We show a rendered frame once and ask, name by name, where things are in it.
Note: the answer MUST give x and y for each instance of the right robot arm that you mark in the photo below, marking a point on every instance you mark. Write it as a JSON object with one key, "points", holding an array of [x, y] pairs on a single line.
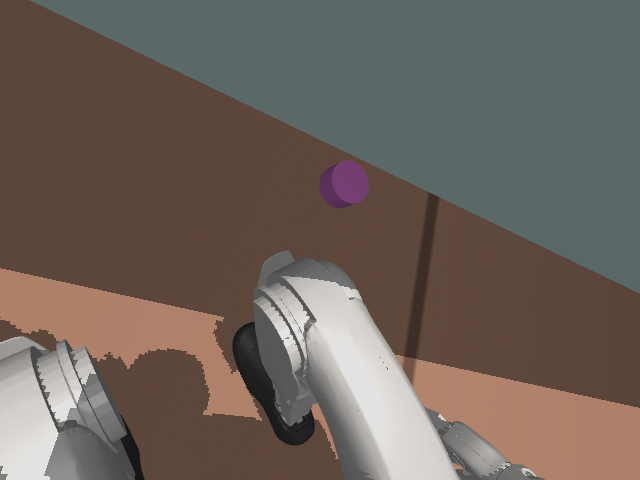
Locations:
{"points": [[517, 472]]}

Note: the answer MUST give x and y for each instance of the right robot hand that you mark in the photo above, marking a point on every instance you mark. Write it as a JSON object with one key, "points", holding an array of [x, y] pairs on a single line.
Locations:
{"points": [[466, 448]]}

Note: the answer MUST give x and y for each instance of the left robot foot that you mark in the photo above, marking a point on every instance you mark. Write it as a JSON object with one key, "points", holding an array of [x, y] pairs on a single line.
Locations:
{"points": [[132, 452]]}

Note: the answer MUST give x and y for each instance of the right robot foot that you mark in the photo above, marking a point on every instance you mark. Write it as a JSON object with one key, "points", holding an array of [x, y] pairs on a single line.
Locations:
{"points": [[259, 384]]}

